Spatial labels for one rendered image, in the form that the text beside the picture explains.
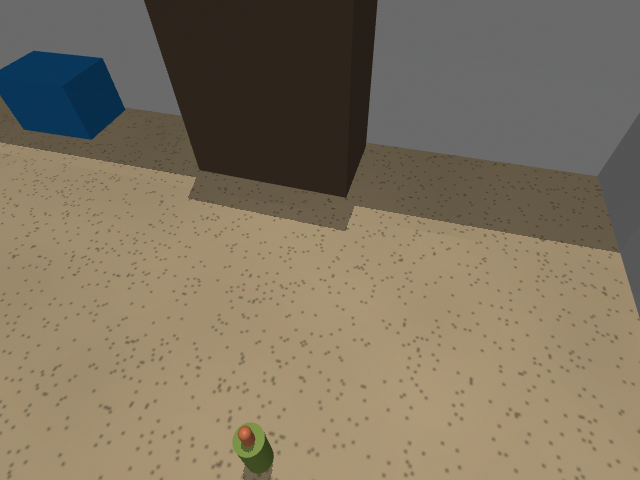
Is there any bottle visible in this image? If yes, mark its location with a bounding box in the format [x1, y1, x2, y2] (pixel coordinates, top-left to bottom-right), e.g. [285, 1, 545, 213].
[232, 422, 274, 474]

